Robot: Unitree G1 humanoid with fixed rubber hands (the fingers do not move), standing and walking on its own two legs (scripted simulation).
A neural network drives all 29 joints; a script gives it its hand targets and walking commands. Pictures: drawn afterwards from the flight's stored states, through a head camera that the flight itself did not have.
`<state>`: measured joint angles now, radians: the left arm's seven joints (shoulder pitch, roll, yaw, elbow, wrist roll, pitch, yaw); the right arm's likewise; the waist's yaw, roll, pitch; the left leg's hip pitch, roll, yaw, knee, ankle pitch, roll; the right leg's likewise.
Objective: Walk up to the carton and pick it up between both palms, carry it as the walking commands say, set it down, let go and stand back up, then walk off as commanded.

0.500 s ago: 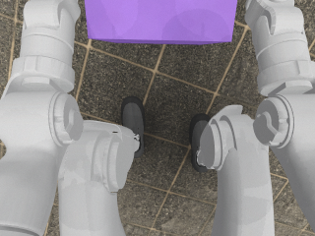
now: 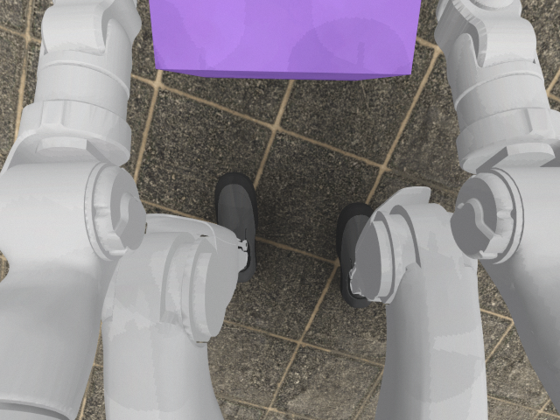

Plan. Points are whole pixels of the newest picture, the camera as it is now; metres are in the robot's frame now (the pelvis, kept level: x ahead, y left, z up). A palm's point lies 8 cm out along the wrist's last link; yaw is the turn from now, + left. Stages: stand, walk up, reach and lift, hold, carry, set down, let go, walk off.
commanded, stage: set down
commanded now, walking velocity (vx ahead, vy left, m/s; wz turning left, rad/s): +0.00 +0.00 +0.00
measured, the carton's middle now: out of the picture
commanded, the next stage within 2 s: let go in 1.82 s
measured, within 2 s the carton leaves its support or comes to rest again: neither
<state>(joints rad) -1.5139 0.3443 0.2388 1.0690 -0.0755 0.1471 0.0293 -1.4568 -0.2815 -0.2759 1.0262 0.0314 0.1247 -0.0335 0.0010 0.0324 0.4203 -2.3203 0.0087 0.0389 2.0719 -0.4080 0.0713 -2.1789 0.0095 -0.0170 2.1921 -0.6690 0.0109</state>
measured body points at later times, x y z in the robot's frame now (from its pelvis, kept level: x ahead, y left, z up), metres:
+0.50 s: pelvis +0.00 +0.00 +0.00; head +0.39 +0.00 +0.20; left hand +0.56 +0.19 -0.21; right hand +0.55 -0.20 -0.21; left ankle +0.15 +0.10 -0.35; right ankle +0.09 -0.12 -0.35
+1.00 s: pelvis -0.01 +0.00 +0.04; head +0.35 +0.03 +0.29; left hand +0.57 +0.20 -0.10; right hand +0.57 -0.20 -0.08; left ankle +0.15 +0.10 -0.35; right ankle +0.09 -0.12 -0.35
